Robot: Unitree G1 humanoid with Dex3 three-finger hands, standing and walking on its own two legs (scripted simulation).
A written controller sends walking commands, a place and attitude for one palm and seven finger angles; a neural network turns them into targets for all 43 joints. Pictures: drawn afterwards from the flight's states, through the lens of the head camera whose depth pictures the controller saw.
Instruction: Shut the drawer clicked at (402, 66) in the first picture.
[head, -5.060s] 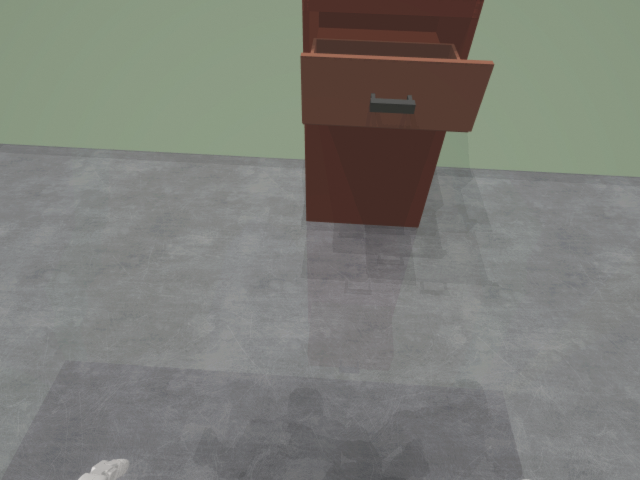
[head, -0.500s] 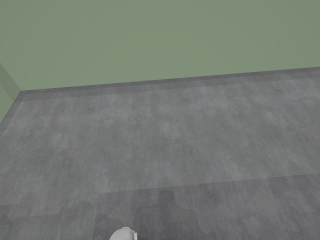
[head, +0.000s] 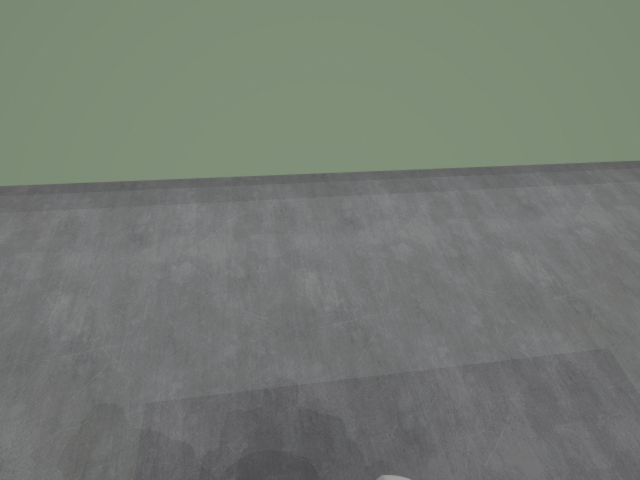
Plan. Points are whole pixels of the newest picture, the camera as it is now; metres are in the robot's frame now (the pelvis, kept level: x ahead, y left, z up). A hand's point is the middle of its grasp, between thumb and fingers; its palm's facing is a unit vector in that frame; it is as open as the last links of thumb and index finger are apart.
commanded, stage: turn to face it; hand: left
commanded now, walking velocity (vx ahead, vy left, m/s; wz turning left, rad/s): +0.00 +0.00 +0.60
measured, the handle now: out of the picture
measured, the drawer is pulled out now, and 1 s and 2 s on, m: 0.30 0.30 0.30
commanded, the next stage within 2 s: none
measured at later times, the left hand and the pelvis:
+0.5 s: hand out of the picture +0.05 +0.15 -0.14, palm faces +0.33 -0.90 -0.27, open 7.3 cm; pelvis +0.02 -0.06 +0.00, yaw +19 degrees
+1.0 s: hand out of the picture -0.08 +0.20 -0.17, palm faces +0.63 -0.74 -0.24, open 7.3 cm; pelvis +0.00 -0.01 +0.00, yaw +36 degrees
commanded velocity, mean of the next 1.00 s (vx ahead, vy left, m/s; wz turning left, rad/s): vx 0.00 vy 0.00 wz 0.60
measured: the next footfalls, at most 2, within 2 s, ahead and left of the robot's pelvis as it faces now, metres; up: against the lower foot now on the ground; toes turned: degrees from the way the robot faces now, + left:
right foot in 0.28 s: +0.07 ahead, -0.14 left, +0.00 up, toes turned +7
left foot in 0.78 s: -0.02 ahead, +0.10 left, +0.00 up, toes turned +36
